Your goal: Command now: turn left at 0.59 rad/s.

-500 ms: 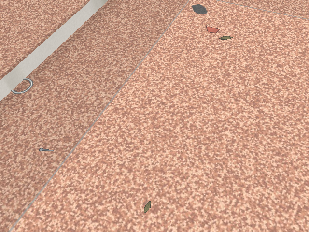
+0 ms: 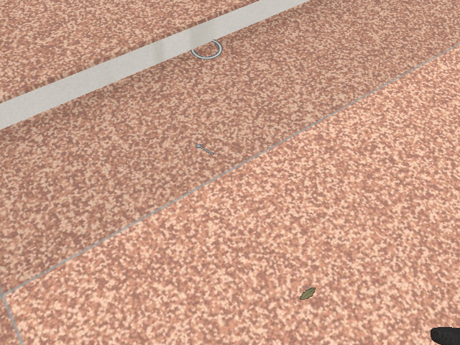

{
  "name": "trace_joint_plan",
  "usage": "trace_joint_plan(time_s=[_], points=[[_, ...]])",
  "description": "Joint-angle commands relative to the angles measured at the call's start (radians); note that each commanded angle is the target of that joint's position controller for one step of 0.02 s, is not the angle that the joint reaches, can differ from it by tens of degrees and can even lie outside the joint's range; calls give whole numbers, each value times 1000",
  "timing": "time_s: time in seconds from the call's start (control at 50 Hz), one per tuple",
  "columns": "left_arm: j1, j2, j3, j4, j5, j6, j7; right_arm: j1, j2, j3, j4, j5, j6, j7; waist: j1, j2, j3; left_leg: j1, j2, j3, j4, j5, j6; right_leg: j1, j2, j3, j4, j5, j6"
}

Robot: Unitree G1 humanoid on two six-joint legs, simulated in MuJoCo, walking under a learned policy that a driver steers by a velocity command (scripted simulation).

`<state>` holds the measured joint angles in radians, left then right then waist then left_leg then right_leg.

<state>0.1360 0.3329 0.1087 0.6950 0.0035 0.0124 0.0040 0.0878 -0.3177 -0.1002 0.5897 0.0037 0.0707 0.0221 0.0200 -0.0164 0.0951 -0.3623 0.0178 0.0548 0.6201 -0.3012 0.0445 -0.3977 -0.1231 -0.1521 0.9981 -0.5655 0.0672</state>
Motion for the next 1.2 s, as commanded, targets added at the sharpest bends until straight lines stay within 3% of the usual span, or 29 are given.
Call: trace_joint_plan(time_s=[0.02, 0.04, 0.1, 0.16, 0.22, 0.26, 0.3, 0.38, 0.4, 0.42, 0.44, 0.46, 0.48, 0.52, 0.54, 0.58, 0.62, 0.7, 0.74, 0.76, 0.78, 0.8, 0.82, 0.86, 0.92, 1.04, 1.12, 1.16, 1.2], points=[[-84, 84, 12, -108, -9, -15, 21, 85, -174, -43, -26, 1, -57, -18, -67, 125, -238, 368, 289, -344, -244, 575, 243, -335, 33, 171, 239, 20, -1], [-68, 97, 16, -94, 5, -9, 33, 30, -140, -30, -30, 15, -56, -28, -41, 116, -202, 312, 253, -305, -249, 538, 203, -317, 29, 179, 193, 98, -1], [21, 84, 14, -56, 7, -2, 32, -19, -124, -10, -31, -7, -62, -45, 5, 128, -232, 225, 210, -232, -265, 622, 198, -177, 66, 165, 180, 229, 15], [8, 46, -5, -56, 1, 2, 33, -1, -113, -1, -4, -9, -66, -50, -9, 137, -216, 230, 189, -213, -267, 565, 188, -139, 64, 172, 12, 254, 22], [18, 3, -32, -33, -1, 9, 15, -20, -36, 32, 29, -26, -72, -47, -20, 164, -208, 183, 184, -153, -286, 408, 171, 13, 29, 167, -201, 285, 17], [-5, 44, -26, -46, -13, 14, 9, 3, -74, 25, 60, -36, -75, -38, -44, 181, -159, 145, 207, -166, -296, 306, 180, 53, 45, 140, -245, 248, 5], [-23, 93, -13, -70, -25, 14, 6, 13, -139, 4, 72, -25, -65, -42, -55, 179, -108, 164, 245, -203, -278, 282, 191, -1, 65, 117, -252, 188, -14], [49, 62, -16, -65, -26, 4, -13, 7, -134, -5, 80, 6, -43, -68, -16, 135, -116, 223, 267, -180, -162, 385, 139, 34, 83, 88, -422, 296, -76], [67, 86, -8, -63, -21, 1, -12, 30, -117, -6, 87, 8, -44, -73, -15, 80, -121, 196, 217, -129, -85, 297, 80, 87, 73, 143, -506, 474, -111], [107, 184, 21, -63, -18, -3, 1, 30, -76, -3, 60, -20, -51, -74, -43, -153, -153, 62, 90, 8, 148, 143, -18, 200, -69, 383, -551, 818, -199], [155, 225, 33, -64, -8, -10, 0, -97, -54, 7, 5, -34, -60, -74, 23, -308, -142, -202, -104, 5, 356, -265, -98, 308, -213, 685, -637, 961, -396], [195, 199, 25, -65, 13, -27, -1, -132, -50, 7, -7, -26, -67, -71, 55, -230, -191, -293, -99, -121, 538, -404, -100, 374, -242, 722, -666, 935, -448], [158, 180, 24, -67, 7, -40, 4, -106, -56, 3, 3, -10, -69, -63, 24, -151, -196, -317, -70, -167, 598, -339, -93, 393, -193, 649, -642, 895, -403], [57, 147, 19, -93, -31, -33, 20, -74, -70, -6, 19, -9, -69, -63, -22, -63, -181, -329, -39, -176, 518, -200, -97, 373, -116, 544, -620, 850, -312], [39, 132, 15, -103, -37, -20, 30, -82, -57, -4, 18, -11, -73, -61, -28, -72, -192, -284, -42, -167, 458, -156, -108, 348, -84, 519, -619, 843, -292], [102, 125, 17, -99, -48, -4, 41, -63, -34, 4, 26, 4, -91, -33, -6, -82, -238, -230, -58, -143, 293, -74, -110, 346, -39, 549, -695, 298, -291], [111, 150, 21, -111, -43, -10, 42, -96, -37, 3, 16, 19, -114, -10, 10, -152, -183, -180, -75, -137, 150, -75, -107, 273, -41, 627, -763, -12, -301], [79, 152, 17, -142, -40, -19, 32, -62, -53, -7, 25, 31, -166, 5, -18, -173, -125, 29, -95, -121, -48, -68, -102, 96, -4, 654, -740, -20, -278], [25, 121, 2, -173, -42, -11, 28, 24, -63, -19, 52, 44, -181, 0, -75, -152, -112, 203, -80, -105, -202, 68, -92, -20, 37, 649, -674, -25, -236], [7, 87, -10, -191, -38, -12, 26, 113, -85, -32, 80, 48, -185, -6, -113, -124, -125, 365, -38, -113, -255, 96, -74, -136, 74, 612, -583, -37, -193], [15, 18, -31, -200, -33, -16, 22, 248, -130, -47, 105, 38, -188, -15, -152, -9, -194, 573, 118, -267, -274, -10, -34, -293, 147, 495, -317, -70, -134], [21, -45, -53, -247, -36, -27, 19, 295, -188, -44, 96, -6, -187, -13, -132, 160, -193, 632, 335, -644, -373, -358, 67, -507, 217, 383, -49, -41, -117], [26, 5, -51, -288, -63, -43, 10, 214, -214, -51, 82, -26, -194, -7, -74, 248, -111, 517, 446, -828, -434, -563, 150, -633, 86, 354, 123, 61, -106], [29, 87, -27, -242, -42, -38, -3, 177, -114, -22, 69, 7, -191, -21, -80, 148, -33, 455, 348, -587, -423, -434, 104, -666, 33, 297, 270, 205, -89], [17, 58, -34, -233, -42, -42, -21, 226, -95, -3, 96, -8, -188, -33, -83, 106, -16, 384, 256, -322, -442, -166, 55, -636, -7, 267, 370, 347, -81], [-89, 11, -55, -252, -49, -39, -39, 298, -62, 24, 162, -37, -187, -35, -100, 103, 69, 315, 207, -21, -489, 98, 53, -616, -1, 215, 257, 526, -50], [-225, -47, -84, -274, -50, -66, -74, 391, -100, 27, 216, -15, -176, -32, -136, 46, 137, 376, 247, 57, -568, 241, 68, -510, 34, 118, -76, 552, -113], [-240, -35, -81, -279, -50, -78, -88, 384, -152, 22, 230, -3, -163, -32, -96, 81, 120, 433, 258, 127, -512, 691, 69, -369, 96, 33, -206, 464, -162], [-163, 24, -50, -277, -44, -74, -85, 406, -215, 15, 253, -5, -152, -40, 3, 198, 0, 517, 304, 138, -304, 1340, 80, -165, 191, -18, -232, 348, -215]])
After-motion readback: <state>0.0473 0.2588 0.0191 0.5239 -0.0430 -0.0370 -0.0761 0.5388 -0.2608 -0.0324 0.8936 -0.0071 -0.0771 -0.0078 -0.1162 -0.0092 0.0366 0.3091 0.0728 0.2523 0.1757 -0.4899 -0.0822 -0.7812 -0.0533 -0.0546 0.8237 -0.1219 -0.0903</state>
